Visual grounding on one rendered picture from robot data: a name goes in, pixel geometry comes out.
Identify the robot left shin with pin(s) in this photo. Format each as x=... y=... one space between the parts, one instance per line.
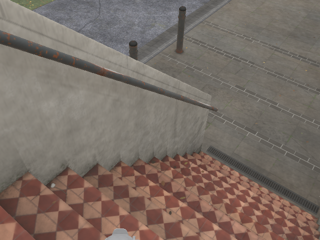
x=119 y=231

